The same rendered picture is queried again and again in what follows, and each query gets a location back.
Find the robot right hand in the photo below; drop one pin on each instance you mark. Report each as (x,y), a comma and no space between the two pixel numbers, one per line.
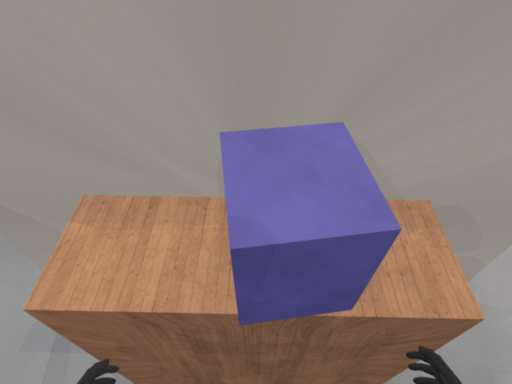
(438,368)

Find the carton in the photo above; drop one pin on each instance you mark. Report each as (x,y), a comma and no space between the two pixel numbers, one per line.
(308,225)

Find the robot left hand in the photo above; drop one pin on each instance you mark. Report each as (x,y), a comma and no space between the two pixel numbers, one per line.
(98,369)

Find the pedestal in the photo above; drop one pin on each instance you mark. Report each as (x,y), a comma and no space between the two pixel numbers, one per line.
(147,282)

